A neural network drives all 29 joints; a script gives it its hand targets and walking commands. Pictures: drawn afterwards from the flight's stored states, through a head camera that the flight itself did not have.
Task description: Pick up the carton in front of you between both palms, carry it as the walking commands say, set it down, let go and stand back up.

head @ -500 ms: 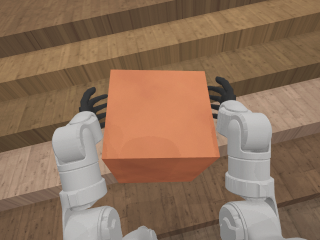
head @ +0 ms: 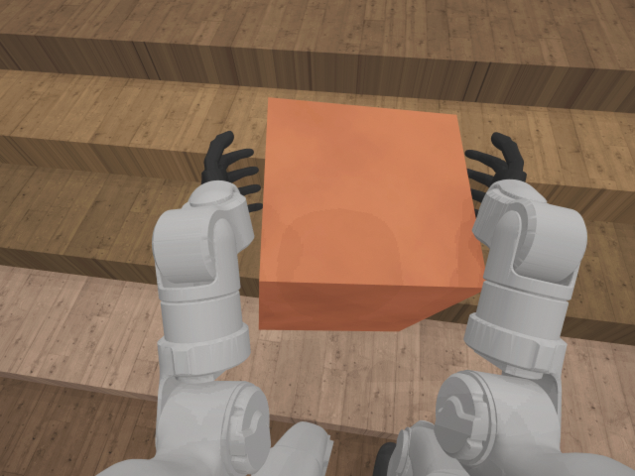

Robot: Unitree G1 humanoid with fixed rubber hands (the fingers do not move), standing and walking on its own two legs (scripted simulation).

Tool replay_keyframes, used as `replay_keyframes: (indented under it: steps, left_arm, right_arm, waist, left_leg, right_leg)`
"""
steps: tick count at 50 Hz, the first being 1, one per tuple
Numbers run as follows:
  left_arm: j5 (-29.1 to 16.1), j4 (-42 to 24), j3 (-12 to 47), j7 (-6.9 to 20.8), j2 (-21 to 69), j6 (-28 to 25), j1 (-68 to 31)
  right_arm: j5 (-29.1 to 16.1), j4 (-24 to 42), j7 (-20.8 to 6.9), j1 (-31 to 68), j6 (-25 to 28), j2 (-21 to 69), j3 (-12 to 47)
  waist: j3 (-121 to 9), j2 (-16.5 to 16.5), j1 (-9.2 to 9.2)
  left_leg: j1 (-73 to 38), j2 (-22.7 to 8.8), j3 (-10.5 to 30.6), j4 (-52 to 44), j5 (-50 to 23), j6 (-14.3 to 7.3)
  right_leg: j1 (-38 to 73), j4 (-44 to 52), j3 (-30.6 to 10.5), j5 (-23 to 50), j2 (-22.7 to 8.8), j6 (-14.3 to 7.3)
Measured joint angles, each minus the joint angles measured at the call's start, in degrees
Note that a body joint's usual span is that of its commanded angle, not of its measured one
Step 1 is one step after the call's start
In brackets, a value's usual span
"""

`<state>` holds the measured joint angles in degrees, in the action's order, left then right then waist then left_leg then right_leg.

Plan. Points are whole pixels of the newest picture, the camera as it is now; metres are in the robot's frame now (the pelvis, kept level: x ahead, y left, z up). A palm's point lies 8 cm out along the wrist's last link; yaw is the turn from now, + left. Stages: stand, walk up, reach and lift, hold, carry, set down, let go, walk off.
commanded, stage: carry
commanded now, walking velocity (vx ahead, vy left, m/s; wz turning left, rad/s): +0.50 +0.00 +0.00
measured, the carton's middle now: (345, 235) +0.38 +0.07 +0.04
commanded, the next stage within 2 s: none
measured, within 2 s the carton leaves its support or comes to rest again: neither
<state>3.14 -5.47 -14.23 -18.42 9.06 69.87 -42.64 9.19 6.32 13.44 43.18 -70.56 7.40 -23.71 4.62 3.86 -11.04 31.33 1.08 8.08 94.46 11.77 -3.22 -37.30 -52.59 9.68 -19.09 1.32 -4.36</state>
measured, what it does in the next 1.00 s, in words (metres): climbs: left foot 0.13 m higher, then right foot 0.13 m higher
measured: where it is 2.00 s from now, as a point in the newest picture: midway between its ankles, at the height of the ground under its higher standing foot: (405, 37)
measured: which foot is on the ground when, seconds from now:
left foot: up 0.00-0.30, down 0.32-0.84, up 0.86-1.00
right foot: down 0.00-0.38, up 0.40-0.78, down 0.80-1.00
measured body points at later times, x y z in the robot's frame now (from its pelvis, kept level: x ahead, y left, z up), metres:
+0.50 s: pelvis +0.32 +0.05 +0.15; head +0.36 +0.03 +0.60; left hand +0.71 +0.14 +0.28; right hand +0.67 -0.15 +0.28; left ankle +0.37 +0.13 -0.54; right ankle +0.21 -0.06 -0.38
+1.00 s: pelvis +0.63 -0.03 +0.28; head +0.67 -0.02 +0.73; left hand +0.97 +0.17 +0.42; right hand +1.02 -0.13 +0.42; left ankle +0.55 +0.07 -0.24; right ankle +0.69 -0.12 -0.41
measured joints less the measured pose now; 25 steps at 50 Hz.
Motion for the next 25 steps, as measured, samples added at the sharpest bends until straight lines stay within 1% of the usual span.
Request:
replay_keyframes:
  steps: [1,2,4,6,7,9,10,11,12,14,15,16,17,18,19,20,21,22,23,24,25]
  left_arm:
    - [-0.3,-1.1,-0.3,-0.2,0.4,0.0,0.1]
    - [-0.5,-2.3,-0.6,-0.2,0.7,0.0,-0.1]
    - [-0.8,-4.4,-0.8,0.2,0.9,-0.1,-0.7]
    - [-0.4,-5.4,-0.8,0.4,0.9,-0.2,-1.6]
    - [-0.1,-5.4,-0.9,0.7,0.8,-0.1,-2.1]
    - [0.7,-4.3,-1.0,1.1,0.4,0.8,-3.0]
    - [1.1,-3.6,-1.2,1.4,0.0,1.5,-3.2]
    - [1.4,-2.9,-1.6,1.8,-0.5,2.3,-3.3]
    - [1.5,-2.2,-2.2,2.3,-1.0,3.1,-3.2]
    - [1.8,-0.8,-3.9,3.3,-1.9,4.7,-3.2]
    - [2.1,-0.1,-4.9,3.8,-2.2,5.4,-3.4]
    - [2.4,0.7,-5.9,4.3,-2.4,5.8,-3.3]
    - [2.8,1.5,-6.8,5.0,-2.7,5.9,-3.0]
    - [3.2,2.3,-7.9,5.7,-2.8,5.9,-2.4]
    - [3.6,2.8,-9.0,6.5,-3.0,5.9,-2.0]
    - [4.0,3.5,-9.7,7.4,-3.4,5.4,-2.3]
    - [4.5,4.2,-10.3,8.4,-3.8,4.7,-2.4]
    - [4.9,4.4,-10.8,9.1,-3.7,3.9,-1.9]
    - [5.5,3.9,-11.2,9.4,-2.9,3.5,-1.0]
    - [6.1,3.0,-11.4,9.5,-1.8,3.1,0.0]
    - [6.7,1.8,-11.5,9.5,-0.7,2.7,1.0]
  right_arm:
    - [0.4,1.8,0.1,-0.6,-0.1,0.8,-0.2]
    - [0.6,3.7,0.4,-1.0,-0.2,1.4,-0.2]
    - [0.8,7.0,1.0,-1.2,-0.3,1.9,0.3]
    - [0.6,8.4,1.3,-0.3,-0.7,1.2,1.3]
    - [0.5,8.1,1.3,0.4,-1.0,0.5,1.8]
    - [0.0,6.3,1.1,1.8,-1.9,-0.9,2.4]
    - [-0.2,4.9,1.0,2.5,-2.4,-1.4,2.7]
    - [-0.4,3.3,1.0,3.2,-3.0,-1.6,3.0]
    - [-0.6,1.7,1.0,3.8,-3.5,-1.6,3.3]
    - [-0.8,-1.1,1.5,4.7,-4.5,-1.3,3.9]
    - [-1.0,-2.7,1.8,5.2,-4.9,-1.2,4.2]
    - [-1.3,-4.4,2.1,5.7,-5.0,-1.2,4.6]
    - [-1.8,-6.1,2.3,5.7,-4.8,-1.0,5.0]
    - [-2.3,-7.8,2.5,5.7,-4.4,-0.9,5.5]
    - [-2.9,-9.2,2.7,5.9,-4.2,-0.6,5.8]
    - [-3.6,-9.9,2.8,6.1,-3.6,-0.5,6.0]
    - [-4.4,-10.2,2.9,5.7,-2.7,-0.3,6.4]
    - [-5.2,-10.1,3.1,4.7,-1.8,-0.1,6.8]
    - [-5.7,-9.7,3.4,3.3,-1.3,0.2,7.2]
    - [-6.1,-8.9,3.5,2.1,-1.1,0.4,7.1]
    - [-6.5,-8.0,3.5,1.1,-0.9,0.5,6.9]
  waist:
    - [0.4,0.0,0.10]
    - [0.8,-0.4,0.40]
    - [1.1,-1.5,1.23]
    - [0.1,-2.1,2.03]
    - [-0.8,-2.1,2.34]
    - [-2.9,-2.1,2.74]
    - [-3.7,-2.1,3.05]
    - [-4.5,-2.2,3.53]
    - [-5.2,-2.3,4.29]
    - [-6.7,-3.2,6.32]
    - [-7.5,-3.5,7.45]
    - [-8.3,-3.5,8.80]
    - [-8.9,-3.9,10.71]
    - [-9.0,-3.8,12.95]
    - [-8.4,-3.6,15.15]
    - [-7.1,-4.1,17.31]
    - [-5.7,-4.8,18.82]
    - [-4.7,-5.7,19.97]
    - [-4.1,-6.3,20.77]
    - [-3.7,-6.5,21.13]
    - [-3.2,-6.3,21.15]
  left_leg:
    - [3.8,0.9,-1.0,3.8,0.5,-0.8]
    - [7.3,1.2,-2.4,5.7,1.3,-1.5]
    - [12.9,0.6,-5.6,4.6,4.9,-2.3]
    - [18.3,-0.5,-8.1,3.7,9.6,-2.9]
    - [21.4,-1.1,-8.9,5.5,12.3,-3.3]
    - [28.3,-2.1,-9.4,12.4,17.9,-4.1]
    - [31.5,-2.7,-9.6,14.5,19.4,-4.3]
    - [34.2,-3.6,-10.0,14.4,19.7,-4.3]
    - [36.0,-4.5,-10.9,11.3,18.9,-4.2]
    - [35.8,-6.2,-14.0,-2.6,14.3,-4.2]
    - [34.0,-6.4,-15.7,-10.4,11.0,-4.5]
    - [31.0,-5.9,-17.1,-17.0,8.5,-4.9]
    - [26.6,-4.6,-18.1,-20.6,11.2,-5.2]
    - [20.3,-2.8,-18.9,-26.3,9.8,-5.5]
    - [13.6,-1.2,-19.1,-34.0,5.5,-5.0]
    - [10.9,-0.4,-19.1,-36.0,7.5,-4.3]
    - [9.1,0.1,-19.1,-36.9,9.1,-3.8]
    - [6.9,0.5,-19.0,-38.5,9.7,-3.3]
    - [4.5,0.8,-18.7,-40.8,9.6,-2.9]
    - [1.9,1.0,-18.4,-43.7,9.2,-2.4]
    - [-0.7,1.0,-18.0,-46.6,8.6,-1.9]
  right_leg:
    - [2.6,3.1,0.0,0.5,0.1,0.2]
    - [5.2,6.2,0.0,1.1,0.1,0.4]
    - [10.2,11.9,-0.4,1.8,-0.4,0.4]
    - [14.5,17.0,-1.0,2.1,-0.9,0.6]
    - [16.4,19.1,-1.4,2.1,-1.1,0.8]
    - [20.4,22.6,-2.5,1.6,-1.7,1.4]
    - [22.7,24.4,-3.2,1.3,-2.2,1.9]
    - [25.2,26.5,-3.8,0.9,-2.9,2.5]
    - [28.0,29.2,-4.3,1.0,-3.6,3.1]
    - [33.8,36.3,-4.6,2.4,-5.6,3.7]
    - [35.9,38.8,-3.9,3.6,-6.5,3.6]
    - [37.2,39.8,-3.0,4.8,-7.2,3.3]
    - [37.2,38.2,-2.0,6.0,-8.3,2.9]
    - [35.4,32.9,-1.2,7.9,-9.5,2.7]
    - [31.9,23.7,-1.7,13.7,-10.6,2.5]
    - [26.1,8.7,-5.3,13.2,-10.0,3.2]
    - [19.7,-8.1,-10.2,10.5,-7.4,3.5]
    - [14.0,-22.6,-13.6,8.6,-4.3,3.1]
    - [9.3,-33.5,-14.8,7.2,-1.8,2.3]
    - [5.1,-40.7,-14.7,6.0,-0.2,1.4]
    - [1.4,-44.9,-13.9,5.2,0.6,0.5]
